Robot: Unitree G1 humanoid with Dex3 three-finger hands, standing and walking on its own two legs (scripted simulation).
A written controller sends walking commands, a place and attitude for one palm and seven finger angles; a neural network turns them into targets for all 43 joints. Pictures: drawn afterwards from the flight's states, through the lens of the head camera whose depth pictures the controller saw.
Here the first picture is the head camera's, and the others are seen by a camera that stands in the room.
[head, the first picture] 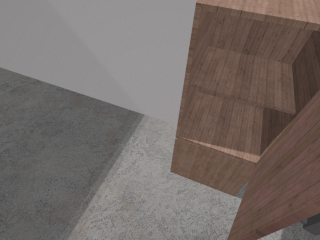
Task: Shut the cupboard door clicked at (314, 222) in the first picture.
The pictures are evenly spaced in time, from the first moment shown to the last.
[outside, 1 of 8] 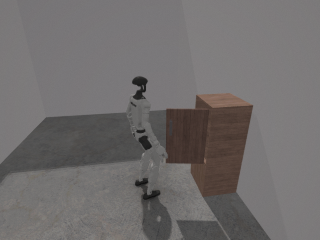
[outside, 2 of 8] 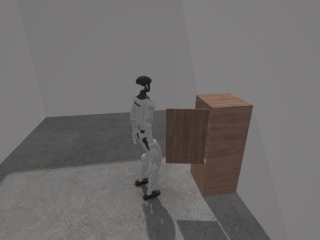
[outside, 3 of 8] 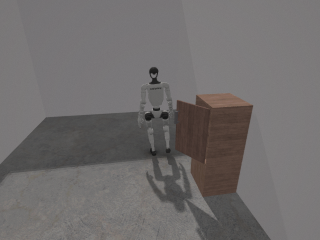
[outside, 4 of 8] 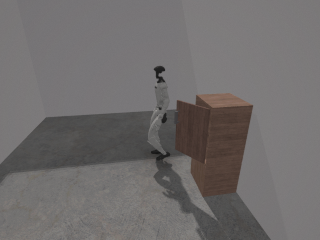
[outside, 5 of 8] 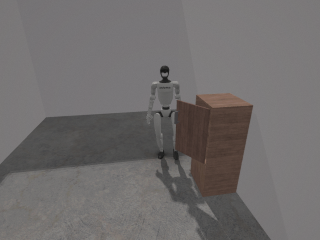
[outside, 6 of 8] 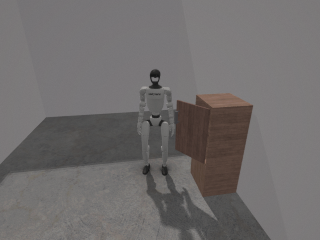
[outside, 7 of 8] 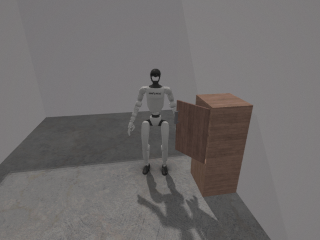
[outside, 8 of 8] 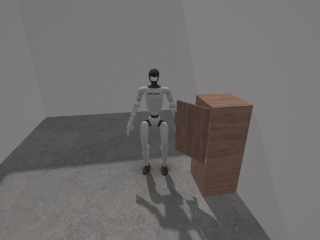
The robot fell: no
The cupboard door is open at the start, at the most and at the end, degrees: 78 78 35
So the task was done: no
